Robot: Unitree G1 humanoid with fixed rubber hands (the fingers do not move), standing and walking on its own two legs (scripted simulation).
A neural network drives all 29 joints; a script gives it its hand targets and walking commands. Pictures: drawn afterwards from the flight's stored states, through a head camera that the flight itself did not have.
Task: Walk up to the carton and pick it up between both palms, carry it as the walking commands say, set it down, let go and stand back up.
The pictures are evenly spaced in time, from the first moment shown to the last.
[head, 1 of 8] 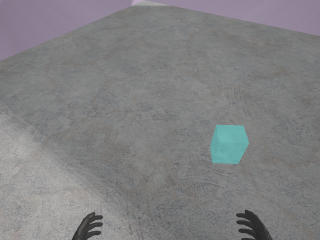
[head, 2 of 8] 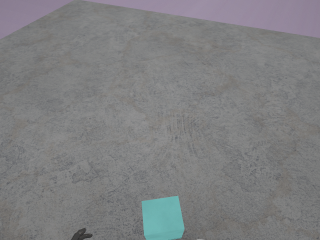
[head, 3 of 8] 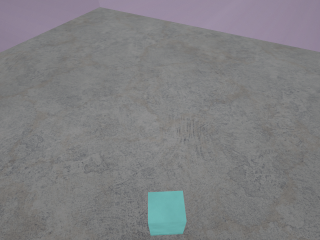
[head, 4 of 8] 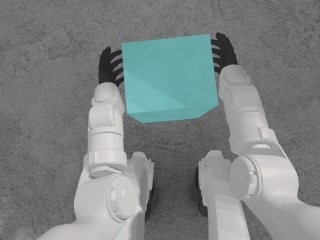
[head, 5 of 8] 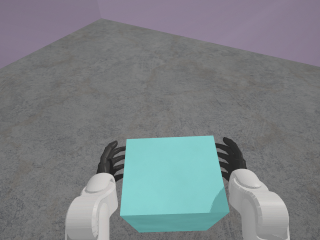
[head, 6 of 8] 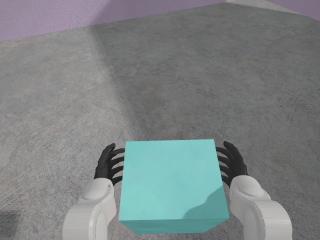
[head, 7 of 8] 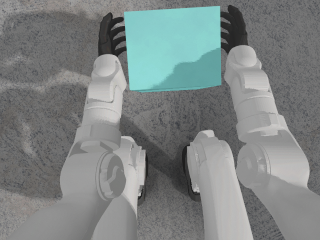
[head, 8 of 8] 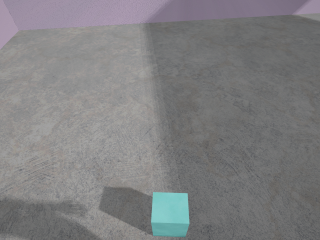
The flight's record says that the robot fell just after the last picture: no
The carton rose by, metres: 0.68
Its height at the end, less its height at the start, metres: +0.00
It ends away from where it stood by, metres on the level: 0.84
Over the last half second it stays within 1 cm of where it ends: yes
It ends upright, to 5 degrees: yes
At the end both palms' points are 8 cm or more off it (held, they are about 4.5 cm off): yes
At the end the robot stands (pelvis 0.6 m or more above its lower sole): yes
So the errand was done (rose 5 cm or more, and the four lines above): yes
